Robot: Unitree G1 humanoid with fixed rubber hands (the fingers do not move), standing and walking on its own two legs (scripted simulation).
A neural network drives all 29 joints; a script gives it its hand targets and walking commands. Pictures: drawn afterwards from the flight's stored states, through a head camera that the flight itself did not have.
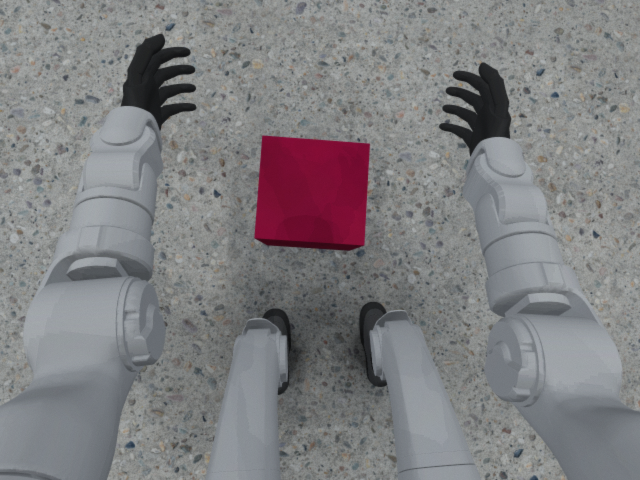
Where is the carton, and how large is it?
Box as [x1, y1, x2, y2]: [254, 135, 369, 250]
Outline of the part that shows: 262,135 254,237 270,245 346,250 363,245 369,144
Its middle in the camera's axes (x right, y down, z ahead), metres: -0.02 -0.08 +0.86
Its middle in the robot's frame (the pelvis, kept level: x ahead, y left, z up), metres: +0.48 +0.00 -0.51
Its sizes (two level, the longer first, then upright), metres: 0.210 0.200 0.250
